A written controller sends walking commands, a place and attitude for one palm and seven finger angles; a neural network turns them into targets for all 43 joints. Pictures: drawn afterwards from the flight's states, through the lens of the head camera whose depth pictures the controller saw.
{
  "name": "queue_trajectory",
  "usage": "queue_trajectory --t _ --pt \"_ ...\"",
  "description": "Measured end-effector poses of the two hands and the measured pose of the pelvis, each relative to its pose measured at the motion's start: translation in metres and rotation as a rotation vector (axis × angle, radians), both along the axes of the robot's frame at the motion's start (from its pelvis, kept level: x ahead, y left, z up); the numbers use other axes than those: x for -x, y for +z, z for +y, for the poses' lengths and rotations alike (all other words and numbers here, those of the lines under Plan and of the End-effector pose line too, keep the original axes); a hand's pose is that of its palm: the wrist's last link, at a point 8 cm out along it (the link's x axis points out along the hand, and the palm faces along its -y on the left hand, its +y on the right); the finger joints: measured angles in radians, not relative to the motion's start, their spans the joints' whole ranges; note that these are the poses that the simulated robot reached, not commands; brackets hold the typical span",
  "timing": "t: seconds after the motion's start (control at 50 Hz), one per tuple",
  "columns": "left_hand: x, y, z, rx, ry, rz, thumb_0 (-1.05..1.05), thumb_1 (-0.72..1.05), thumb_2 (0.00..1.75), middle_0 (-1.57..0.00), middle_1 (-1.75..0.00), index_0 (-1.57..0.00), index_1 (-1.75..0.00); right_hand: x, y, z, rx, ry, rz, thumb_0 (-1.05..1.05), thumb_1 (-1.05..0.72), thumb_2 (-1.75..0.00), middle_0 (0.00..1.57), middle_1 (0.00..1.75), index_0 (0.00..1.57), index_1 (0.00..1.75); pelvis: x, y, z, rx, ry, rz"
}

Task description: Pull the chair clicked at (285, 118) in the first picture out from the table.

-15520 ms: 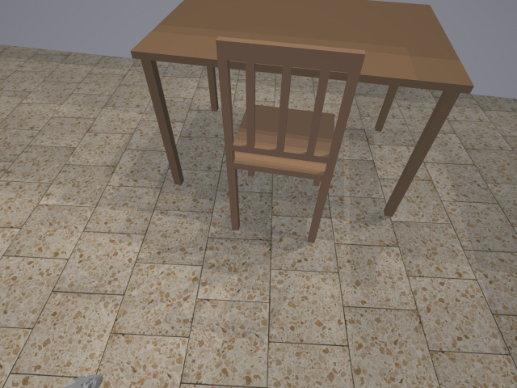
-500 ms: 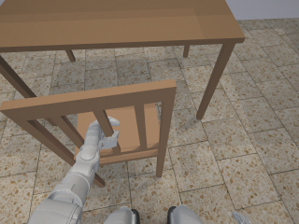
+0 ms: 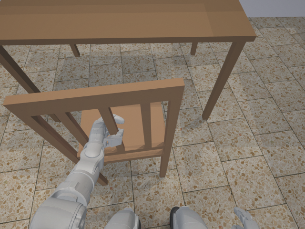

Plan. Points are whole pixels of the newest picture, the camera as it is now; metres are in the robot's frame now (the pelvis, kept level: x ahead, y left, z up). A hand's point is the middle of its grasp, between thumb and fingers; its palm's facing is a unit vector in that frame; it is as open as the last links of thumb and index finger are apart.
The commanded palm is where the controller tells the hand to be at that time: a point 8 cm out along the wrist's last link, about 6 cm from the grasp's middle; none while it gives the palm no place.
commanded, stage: step backward, pulling the chair out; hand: left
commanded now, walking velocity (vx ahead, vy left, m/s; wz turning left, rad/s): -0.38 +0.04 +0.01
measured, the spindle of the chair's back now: (114, 131) +0.40 +0.13 -0.07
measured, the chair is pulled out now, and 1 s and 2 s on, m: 0.21 0.30 0.43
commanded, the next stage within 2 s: none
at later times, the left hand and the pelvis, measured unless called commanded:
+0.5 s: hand (114, 145) +0.34 +0.12 -0.05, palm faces -0.08 -0.98 -0.19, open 5.7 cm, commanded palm +0.35 +0.17 -0.04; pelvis -0.05 +0.02 +0.00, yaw +0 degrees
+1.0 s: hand (107, 165) +0.28 +0.13 -0.05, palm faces -0.08 -0.98 -0.19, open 5.7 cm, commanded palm +0.30 +0.18 -0.05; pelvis -0.10 +0.02 +0.00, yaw -2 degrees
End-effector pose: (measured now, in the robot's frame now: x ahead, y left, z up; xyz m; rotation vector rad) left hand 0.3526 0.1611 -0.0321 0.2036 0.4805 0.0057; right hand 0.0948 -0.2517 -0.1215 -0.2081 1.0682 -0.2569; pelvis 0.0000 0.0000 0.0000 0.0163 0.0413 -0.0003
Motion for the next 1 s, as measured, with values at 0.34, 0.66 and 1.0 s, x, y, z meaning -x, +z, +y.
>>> queue_trajectory --t 0.34,0.66,1.0 --pt "0.005 0.001 0.003 0.000 -0.020 0.010 0.05 0.61 0.76 -0.28 -1.19 -0.50 -1.44 0.038 -0.003 0.005 0.002 -0.040 0.049 0.00 -0.90 -0.90 0.20 0.30 0.21 0.29 0.029 -0.002 0.005 0.006 -0.004 0.011" --pt "0.048 0.001 0.014 0.001 -0.030 0.007 0.06 0.61 0.77 -0.28 -1.21 -0.50 -1.44 0.089 -0.001 0.009 0.016 -0.015 0.087 0.01 -0.90 -0.90 0.20 0.30 0.21 0.29 0.062 -0.001 0.009 0.023 -0.019 -0.013" --pt "0.085 0.001 0.022 0.003 -0.036 0.007 0.06 0.62 0.75 -0.27 -1.22 -0.50 -1.44 0.114 0.011 0.003 0.077 -0.022 0.025 0.01 -0.90 -0.90 0.20 0.30 0.20 0.29 0.096 0.000 0.021 0.042 -0.025 -0.035"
